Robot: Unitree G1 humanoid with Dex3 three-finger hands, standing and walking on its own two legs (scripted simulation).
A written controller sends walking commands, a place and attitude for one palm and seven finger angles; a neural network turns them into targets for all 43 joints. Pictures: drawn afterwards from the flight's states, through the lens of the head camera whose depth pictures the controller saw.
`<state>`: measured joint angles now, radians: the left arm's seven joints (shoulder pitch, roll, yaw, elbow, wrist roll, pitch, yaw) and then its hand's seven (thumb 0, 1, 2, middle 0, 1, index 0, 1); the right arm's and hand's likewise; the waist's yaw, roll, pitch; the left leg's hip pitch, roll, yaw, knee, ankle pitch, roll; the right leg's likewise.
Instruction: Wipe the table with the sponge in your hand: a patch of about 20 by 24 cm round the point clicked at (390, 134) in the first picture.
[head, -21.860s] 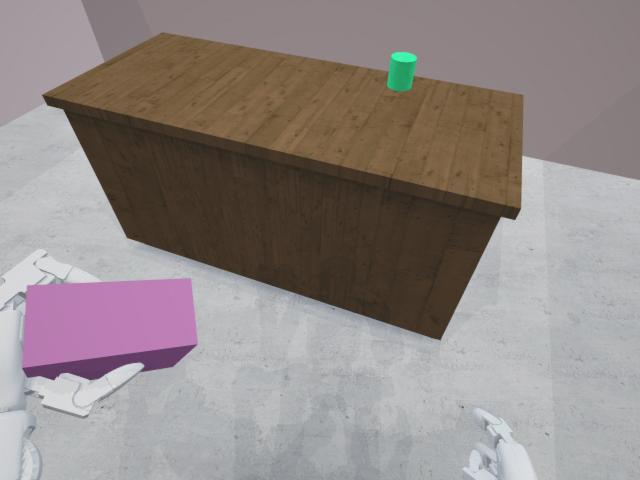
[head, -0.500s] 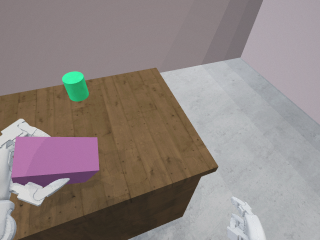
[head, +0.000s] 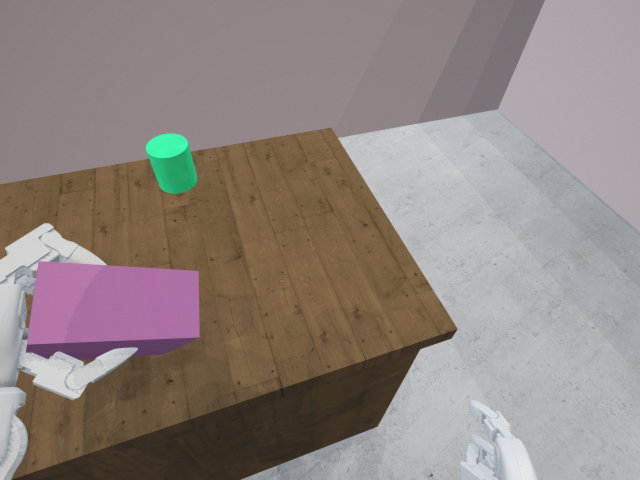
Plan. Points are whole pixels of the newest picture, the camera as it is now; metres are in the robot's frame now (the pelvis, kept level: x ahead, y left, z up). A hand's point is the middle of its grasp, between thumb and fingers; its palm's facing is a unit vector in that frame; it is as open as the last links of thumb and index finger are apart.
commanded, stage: look again from close up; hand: left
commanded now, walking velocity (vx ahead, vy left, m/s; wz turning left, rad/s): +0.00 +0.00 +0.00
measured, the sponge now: (136, 316) +0.23 +0.21 +0.13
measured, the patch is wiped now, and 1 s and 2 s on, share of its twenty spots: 0.00 0.00 0.00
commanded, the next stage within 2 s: turn the palm down, sponge in hand in 0.24 s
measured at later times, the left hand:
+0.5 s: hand (48, 261) +0.25 +0.27 +0.19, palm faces +0.39 -0.80 -0.47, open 10.1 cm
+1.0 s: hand (105, 339) +0.20 +0.22 +0.14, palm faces +0.23 -0.58 -0.78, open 10.1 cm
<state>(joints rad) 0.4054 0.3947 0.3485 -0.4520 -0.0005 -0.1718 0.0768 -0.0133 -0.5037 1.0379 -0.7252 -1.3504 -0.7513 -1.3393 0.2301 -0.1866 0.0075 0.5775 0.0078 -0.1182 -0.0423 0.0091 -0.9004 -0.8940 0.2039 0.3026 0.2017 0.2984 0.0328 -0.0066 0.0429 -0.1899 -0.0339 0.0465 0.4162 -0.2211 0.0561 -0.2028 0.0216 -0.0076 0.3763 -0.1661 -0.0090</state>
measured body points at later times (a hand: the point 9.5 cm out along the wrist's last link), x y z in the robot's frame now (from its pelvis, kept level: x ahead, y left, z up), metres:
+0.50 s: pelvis +0.00 -0.01 -0.01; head +0.01 -0.01 +0.44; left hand +0.22 +0.31 +0.22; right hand +0.19 -0.23 -0.09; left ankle +0.00 +0.08 -0.74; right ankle +0.02 -0.11 -0.74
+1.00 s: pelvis -0.01 -0.05 -0.02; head +0.00 -0.09 +0.43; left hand +0.19 +0.25 +0.18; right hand +0.21 -0.26 -0.10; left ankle +0.00 +0.08 -0.74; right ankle +0.02 -0.11 -0.74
